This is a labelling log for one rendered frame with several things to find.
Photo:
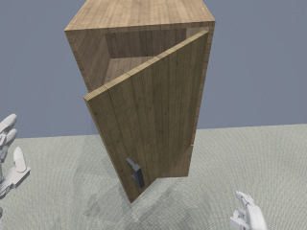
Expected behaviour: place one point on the handle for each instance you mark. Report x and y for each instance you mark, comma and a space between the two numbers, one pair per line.
138, 175

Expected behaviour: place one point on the right robot hand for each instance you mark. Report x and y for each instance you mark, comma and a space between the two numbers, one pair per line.
249, 219

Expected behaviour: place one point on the cupboard door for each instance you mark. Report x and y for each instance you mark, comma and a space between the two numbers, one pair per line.
148, 113

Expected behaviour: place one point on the left robot hand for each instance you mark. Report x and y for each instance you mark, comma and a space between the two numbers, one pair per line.
17, 174

